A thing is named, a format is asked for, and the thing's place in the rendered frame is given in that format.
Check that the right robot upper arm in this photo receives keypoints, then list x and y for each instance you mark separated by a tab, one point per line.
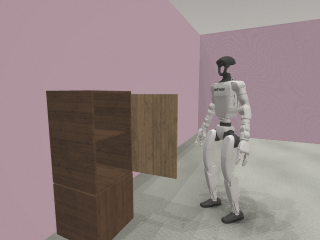
212	105

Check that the robot right shin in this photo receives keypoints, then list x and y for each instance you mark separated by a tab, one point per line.
212	181

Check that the right robot thigh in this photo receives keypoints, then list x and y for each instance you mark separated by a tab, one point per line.
209	149

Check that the robot left forearm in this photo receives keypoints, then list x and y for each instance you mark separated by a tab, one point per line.
245	124

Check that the cupboard door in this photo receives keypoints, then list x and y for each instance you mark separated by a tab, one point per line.
154	134

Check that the left robot hand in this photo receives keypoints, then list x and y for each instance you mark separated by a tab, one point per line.
243	147

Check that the robot right forearm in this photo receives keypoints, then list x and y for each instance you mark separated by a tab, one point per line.
208	119

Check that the left robot upper arm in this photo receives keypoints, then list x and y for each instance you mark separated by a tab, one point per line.
240	88

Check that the right robot hand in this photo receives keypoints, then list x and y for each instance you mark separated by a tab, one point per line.
201	132

